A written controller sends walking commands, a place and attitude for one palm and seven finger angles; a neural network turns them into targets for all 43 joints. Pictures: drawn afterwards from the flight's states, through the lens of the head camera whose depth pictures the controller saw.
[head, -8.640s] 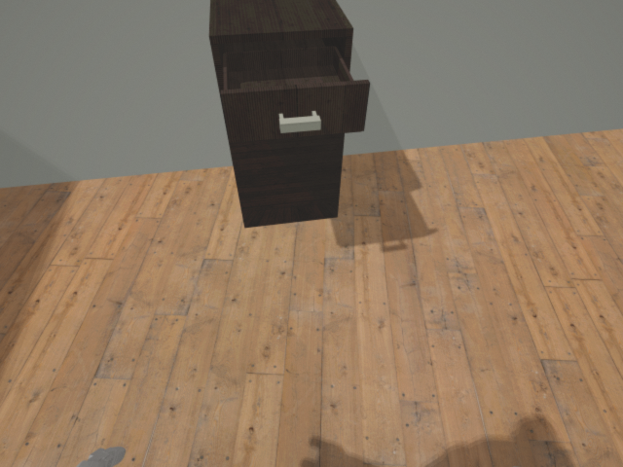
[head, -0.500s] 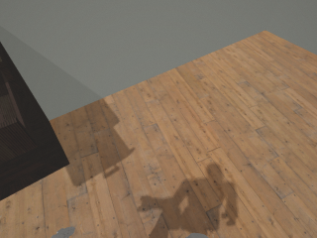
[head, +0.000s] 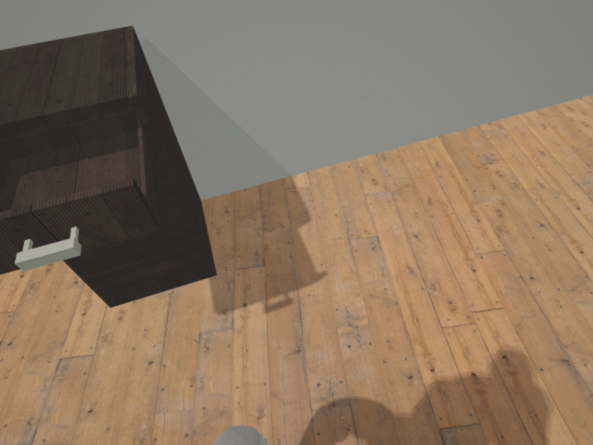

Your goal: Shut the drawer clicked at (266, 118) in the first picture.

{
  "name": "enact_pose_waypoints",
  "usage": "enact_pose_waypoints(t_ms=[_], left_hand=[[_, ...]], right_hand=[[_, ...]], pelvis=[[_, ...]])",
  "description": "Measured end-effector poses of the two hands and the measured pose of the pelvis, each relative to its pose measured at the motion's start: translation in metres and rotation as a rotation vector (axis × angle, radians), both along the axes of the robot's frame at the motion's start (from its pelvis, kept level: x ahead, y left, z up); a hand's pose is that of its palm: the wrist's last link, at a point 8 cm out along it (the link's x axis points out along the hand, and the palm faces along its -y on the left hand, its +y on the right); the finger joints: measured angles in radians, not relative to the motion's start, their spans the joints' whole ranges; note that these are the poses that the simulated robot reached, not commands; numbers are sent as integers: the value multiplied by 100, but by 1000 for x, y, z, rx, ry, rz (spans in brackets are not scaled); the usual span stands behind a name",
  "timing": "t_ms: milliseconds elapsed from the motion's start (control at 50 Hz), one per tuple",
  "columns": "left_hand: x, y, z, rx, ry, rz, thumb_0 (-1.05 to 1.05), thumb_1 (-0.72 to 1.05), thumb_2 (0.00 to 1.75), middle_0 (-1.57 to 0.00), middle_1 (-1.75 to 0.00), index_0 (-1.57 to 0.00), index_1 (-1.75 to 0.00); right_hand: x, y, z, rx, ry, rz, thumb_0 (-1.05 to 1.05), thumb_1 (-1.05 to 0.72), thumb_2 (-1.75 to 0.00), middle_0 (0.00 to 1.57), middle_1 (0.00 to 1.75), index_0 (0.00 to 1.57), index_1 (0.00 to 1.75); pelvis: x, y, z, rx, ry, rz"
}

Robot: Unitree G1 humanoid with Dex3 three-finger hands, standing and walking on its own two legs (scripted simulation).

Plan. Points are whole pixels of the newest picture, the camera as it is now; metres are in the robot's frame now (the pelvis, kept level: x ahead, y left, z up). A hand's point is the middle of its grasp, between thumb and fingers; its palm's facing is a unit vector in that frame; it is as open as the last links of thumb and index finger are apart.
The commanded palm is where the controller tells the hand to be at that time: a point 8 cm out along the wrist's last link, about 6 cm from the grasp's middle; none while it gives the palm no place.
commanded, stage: turn to face it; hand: left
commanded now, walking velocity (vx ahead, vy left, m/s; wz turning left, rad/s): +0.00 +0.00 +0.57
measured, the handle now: (50, 245) +0.47 +0.50 -0.06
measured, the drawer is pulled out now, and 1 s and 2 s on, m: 0.29 0.29 0.29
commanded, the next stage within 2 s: take the last steps up to it in 0.54 s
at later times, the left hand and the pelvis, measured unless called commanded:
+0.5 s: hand out of the picture +0.00 +0.29 -0.17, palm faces +0.30 -0.92 -0.24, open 7.3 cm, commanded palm none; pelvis -0.01 +0.06 +0.00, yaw +13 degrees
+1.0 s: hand out of the picture -0.06 +0.20 -0.15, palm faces +0.43 -0.87 -0.24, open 7.3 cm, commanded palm none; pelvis +0.02 +0.04 +0.01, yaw +21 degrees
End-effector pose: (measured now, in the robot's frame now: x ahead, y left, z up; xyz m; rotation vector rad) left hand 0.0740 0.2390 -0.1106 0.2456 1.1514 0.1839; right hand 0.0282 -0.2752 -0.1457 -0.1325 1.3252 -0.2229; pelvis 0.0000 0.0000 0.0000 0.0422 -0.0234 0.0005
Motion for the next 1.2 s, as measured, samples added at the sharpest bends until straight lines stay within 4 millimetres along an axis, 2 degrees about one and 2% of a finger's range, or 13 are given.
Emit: enact_pose_waypoints(t_ms=[60, 120, 220, 280, 400, 520, 660, 740, 800, 880, 1000, 1100, 1200], left_hand=[[-31, 11, -8, -10, 49, 65, 0, 91, 89, -20, -30, -21, -30], [-62, 27, -18, -22, 103, 133, 0, 91, 89, -20, -30, -21, -30], [-111, 62, -46, -46, 182, 248, 0, 91, 89, -20, -30, -21, -30], [-127, 78, -50, -47, 225, 290, 0, 91, 89, -20, -30, -20, -30], [-117, 92, -36, -63, 160, 316, 1, 91, 89, -20, -30, -20, -30], [-94, 91, -26, -64, 71, 319, 0, 91, 90, -20, -30, -20, -30], [-67, 70, -18, -51, 7, 301, 0, 91, 90, -20, -30, -20, -30], [-61, 52, -17, -28, -42, 295, 0, 91, 89, -20, -30, -20, -30], [-73, 36, -13, -32, -43, 318, 0, 91, 89, -20, -30, -20, -30], [-106, 20, -7, -46, 9, 383, 0, 91, 89, -20, -30, -21, -30], [-159, 5, -10, -83, 138, 483, 0, 91, 89, -20, -30, -21, -30], [-197, 1, -16, -136, 246, 563, 0, 91, 89, -20, -30, -21, -30], [-221, 14, -29, -207, 357, 622, 0, 91, 89, -20, -30, -21, -30]], right_hand=[[28, 8, 4, -15, -18, 71, 0, -91, -90, 20, 30, 19, 30], [63, 24, 9, -31, -61, 150, 0, -91, -90, 20, 30, 19, 30], [120, 68, 16, -65, -180, 284, 0, -91, -90, 20, 30, 19, 30], [135, 94, 27, -65, -231, 334, 0, -91, -90, 20, 30, 20, 30], [133, 125, 39, -49, -234, 370, 0, -91, -90, 20, 30, 20, 30], [107, 133, 31, -9, -172, 365, 0, -90, -90, 21, 30, 20, 30], [66, 106, 11, 6, -65, 316, 0, -91, -90, 21, 30, 20, 30], [47, 84, -9, 28, -6, 297, 0, -91, -90, 21, 30, 20, 30], [41, 73, -14, 37, 41, 309, 0, -91, -90, 20, 30, 20, 30], [47, 67, -8, 48, 58, 332, 0, -91, -90, 20, 30, 20, 30], [70, 79, -1, 46, 53, 372, 0, -91, -90, 20, 30, 19, 30], [106, 116, 4, 46, 28, 438, 0, -91, -90, 20, 30, 19, 30], [156, 180, 6, 46, -59, 519, 0, -91, -90, 20, 30, 19, 30]], pelvis=[[-1, 6, -1, -4, 4, 40], [-3, 16, -5, -14, 9, 76], [-4, 42, -19, -42, 17, 137], [-5, 51, -17, -49, 9, 149], [-5, 64, -1, -82, -4, 197], [-6, 64, 3, -76, -8, 235], [-6, 50, -1, -55, -8, 268], [-4, 34, -10, -28, -5, 284], [-2, 29, -8, -36, -23, 313], [4, 29, 1, -17, -29, 333], [15, 41, 7, -12, -25, 369], [26, 65, 6, -24, -14, 392], [39, 105, -4, -50, 1, 401]])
